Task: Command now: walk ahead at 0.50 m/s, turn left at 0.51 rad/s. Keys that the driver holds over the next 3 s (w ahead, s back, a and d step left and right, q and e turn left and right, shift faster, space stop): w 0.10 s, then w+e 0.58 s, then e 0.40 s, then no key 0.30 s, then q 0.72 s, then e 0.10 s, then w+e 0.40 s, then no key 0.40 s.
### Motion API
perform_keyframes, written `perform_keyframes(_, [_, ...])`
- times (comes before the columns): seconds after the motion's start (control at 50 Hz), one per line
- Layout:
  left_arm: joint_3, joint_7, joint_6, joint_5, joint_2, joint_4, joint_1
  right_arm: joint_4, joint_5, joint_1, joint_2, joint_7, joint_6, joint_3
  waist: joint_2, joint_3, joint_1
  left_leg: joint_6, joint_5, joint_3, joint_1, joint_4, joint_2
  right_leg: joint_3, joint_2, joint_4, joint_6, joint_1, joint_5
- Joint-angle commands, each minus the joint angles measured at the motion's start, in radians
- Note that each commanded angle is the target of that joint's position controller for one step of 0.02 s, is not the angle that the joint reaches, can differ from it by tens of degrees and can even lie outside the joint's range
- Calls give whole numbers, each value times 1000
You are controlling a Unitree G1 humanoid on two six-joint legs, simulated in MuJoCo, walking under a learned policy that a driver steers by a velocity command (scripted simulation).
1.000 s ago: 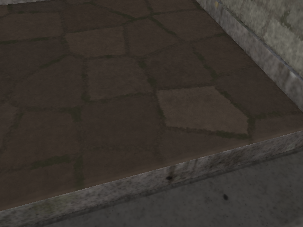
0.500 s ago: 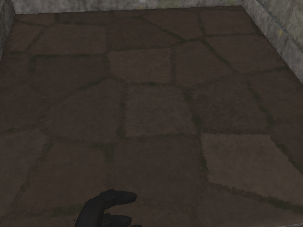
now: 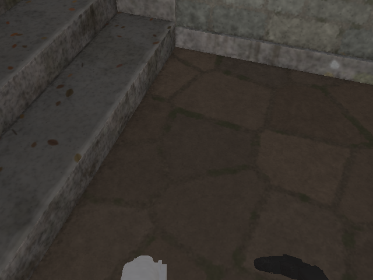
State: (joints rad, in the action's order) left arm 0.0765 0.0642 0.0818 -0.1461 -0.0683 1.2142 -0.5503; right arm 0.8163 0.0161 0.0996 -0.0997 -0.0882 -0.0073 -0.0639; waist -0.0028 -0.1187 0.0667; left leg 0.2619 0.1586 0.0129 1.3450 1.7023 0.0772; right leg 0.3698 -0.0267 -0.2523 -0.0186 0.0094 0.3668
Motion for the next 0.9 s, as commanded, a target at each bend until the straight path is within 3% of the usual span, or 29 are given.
perform_keyframes(0.02, [-21,23,43,54,-175,-49,-22,-160,1,249,-56,-20,-24,23,-113,91,-89,-36,156,201,-401,-189,-61,-48,-279,161,206,-227,-1173])
perform_keyframes(0.04, [-29,19,64,57,-223,-48,-51,-148,-14,205,-67,-23,-16,32,-125,74,-111,-50,188,185,-458,-271,-96,-42,-305,92,193,-128,-1436])
perform_keyframes(0.08, [-76,12,67,72,-342,-78,-9,-80,-12,14,-107,-13,13,55,-199,66,-176,-61,246,156,-570,-570,-174,-69,-344,-73,172,88,-1708])
perform_keyframes(0.1, [-88,15,66,55,-356,-90,6,-38,2,-149,-149,3,21,74,-221,-26,-208,-38,22,108,-827,-542,-184,-73,-319,-197,159,-17,-1789])
perform_keyframes(0.12, [-84,31,70,22,-294,-77,-83,23,-40,-341,-187,17,30,80,-116,-177,-205,14,-101,-129,-1266,-596,-121,-149,-253,-452,126,-337,-1532])
perform_keyframes(0.14, [-77,58,56,28,-256,-95,-27,83,7,-556,-235,47,18,107,5,-217,-287,67,-24,-419,-1510,-898,-17,-211,-127,-723,106,-603,-803])
perform_keyframes(0.16, [-83,80,30,87,-186,-112,44,149,53,-716,-297,52,15,131,97,-224,-310,120,76,-776,-1447,-1182,127,-403,13,-1245,98,-720,-232])
perform_keyframes(0.18, [-92,72,29,107,-144,-129,103,181,66,-662,-322,68,52,155,47,-89,-268,56,211,-765,-1292,-1223,136,-607,33,-1453,120,-869,-330])
perform_keyframes(0.2, [-86,53,44,90,-116,-146,158,210,48,-586,-235,66,74,138,138,-10,-224,83,195,-674,-1109,-1190,131,-631,44,-1652,144,-923,-351])
perform_keyframes(0.24, [-72,26,47,95,-78,-219,238,233,23,-394,-88,46,95,88,-1,-16,-81,40,91,-509,-1020,-1200,147,-643,49,-1762,211,-1019,-308])
perform_keyframes(0.26, [-69,18,31,90,-83,-235,254,229,35,-302,-17,40,97,63,-85,-8,-17,11,59,-406,-946,-1225,145,-605,2,-1697,229,-1025,-343])
perform_keyframes(0.28, [-65,19,17,83,-67,-230,248,216,42,-253,21,41,97,54,-101,14,14,-12,38,-322,-896,-1264,134,-576,-36,-1649,220,-1034,-334])
perform_keyframes(0.34, [-75,18,19,83,-82,-260,295,144,38,-164,-3,74,139,57,5,57,55,-53,-72,-49,-783,-1414,65,-475,-84,-1420,185,-881,-246])
perform_keyframes(0.4, [-95,31,37,87,-164,-330,462,134,60,-297,-101,102,163,68,31,41,-32,-87,-205,82,-943,-1455,24,-409,-116,-992,121,-832,-427])
perform_keyframes(0.48, [-98,22,-4,109,-132,-375,569,202,32,-473,-206,59,166,99,75,142,-83,-56,-466,82,-1217,-1530,150,-362,-81,-540,65,-741,-410])
perform_keyframes(0.56, [-131,-5,-12,100,-174,-400,613,202,34,-481,-205,46,155,119,65,141,-82,-76,-681,127,-1534,-1454,211,-326,-19,-356,103,-722,-324])
perform_keyframes(0.6, [-160,-23,17,129,-228,-399,577,179,41,-452,-213,58,131,128,51,87,-40,-125,-831,188,-1509,-1309,163,-271,75,-277,154,-491,-362])
perform_keyframes(0.62, [-180,-43,34,126,-270,-373,472,164,55,-475,-202,62,130,127,49,6,-28,-165,-810,197,-1407,-1164,122,-305,98,-355,194,-261,-417])
perform_keyframes(0.64, [-183,-54,40,120,-300,-349,313,147,67,-635,-115,80,139,102,-91,-229,-55,-256,-541,180,-1082,-898,56,-505,-14,-448,346,230,-550])
perform_keyframes(0.66, [-185,-62,26,109,-319,-271,31,122,79,-595,-114,53,143,78,-191,-336,75,-316,116,109,-816,-673,-100,-923,-196,-231,466,511,-385])
perform_keyframes(0.68, [-191,-58,25,87,-303,-199,-72,82,51,-388,-170,24,128,110,-129,-181,140,-279,350,-28,-607,-480,-142,-1007,-202,-79,383,488,-233])
perform_keyframes(0.7, [-211,-62,37,98,-345,-220,53,42,32,-283,-178,28,128,119,-111,-17,103,-243,277,-104,-528,-387,-91,-924,-186,-60,322,297,-278])
perform_keyframes(0.72, [-204,-64,42,109,-313,-235,156,30,40,-272,-200,47,134,127,-99,0,46,-223,234,-132,-606,-361,-54,-846,-171,-68,325,118,-465])
perform_keyframes(0.76, [-176,-48,42,119,-219,-267,306,18,52,-302,-118,78,138,108,-3,-20,-79,-217,212,-138,-775,-389,0,-737,-178,-64,349,-142,-838])
perform_keyframes(0.78, [-173,-40,41,120,-206,-299,358,5,49,-293,-88,87,133,105,18,-17,-114,-244,251,-115,-822,-415,12,-707,-169,-47,354,-224,-933])
perform_keyframes(0.8, [-168,-53,29,186,-236,-354,425,-53,-52,-192,-237,132,145,153,42,71,-101,-281,234,-71,-745,-442,-18,-698,-134,-47,315,-267,-896])
perform_keyframes(0.82, [-170,-63,14,190,-249,-356,403,-65,-44,-185,-214,144,141,148,48,45,-111,-295,217,-86,-708,-500,-10,-692,-139,-45,306,-256,-859])
perform_keyframes(0.86, [-185,-84,-16,161,-301,-379,345,-80,-18,-186,-176,156,125,140,-2,29,-99,-317,127,-79,-698,-655,-19,-675,-118,-47,289,-276,-816])
perform_keyframes(0.9, [-192,-99,-42,156,-310,-400,315,-96,-8,-129,-154,156,113,130,-37,24,-79,-319,-12,-62,-758,-829,-55,-630,-58,-62,247,-337,-729])
